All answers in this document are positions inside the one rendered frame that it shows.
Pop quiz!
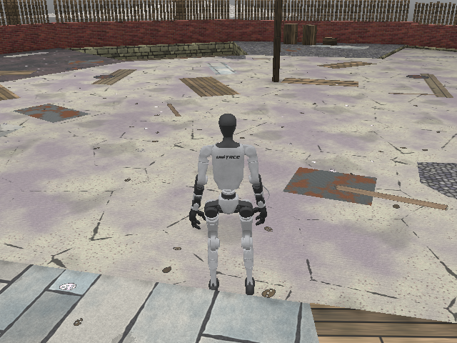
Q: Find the right robot forearm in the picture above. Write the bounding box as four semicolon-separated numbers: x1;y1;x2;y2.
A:
252;174;266;208

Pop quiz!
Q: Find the left robot hand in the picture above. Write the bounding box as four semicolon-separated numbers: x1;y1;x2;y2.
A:
189;209;206;229

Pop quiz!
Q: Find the robot left upper arm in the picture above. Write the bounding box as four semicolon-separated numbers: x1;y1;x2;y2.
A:
197;145;213;185

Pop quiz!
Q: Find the robot right thigh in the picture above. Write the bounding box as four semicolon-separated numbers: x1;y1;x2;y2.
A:
238;199;253;250

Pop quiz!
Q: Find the left robot forearm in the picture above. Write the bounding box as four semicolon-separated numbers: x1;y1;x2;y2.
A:
191;175;204;211

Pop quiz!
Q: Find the right robot hand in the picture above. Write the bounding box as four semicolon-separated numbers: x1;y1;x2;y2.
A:
251;206;267;226

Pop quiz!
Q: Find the humanoid robot head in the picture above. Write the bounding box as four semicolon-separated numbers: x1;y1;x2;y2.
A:
216;114;240;148

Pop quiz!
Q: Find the robot right upper arm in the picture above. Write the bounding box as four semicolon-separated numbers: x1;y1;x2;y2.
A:
243;144;260;184

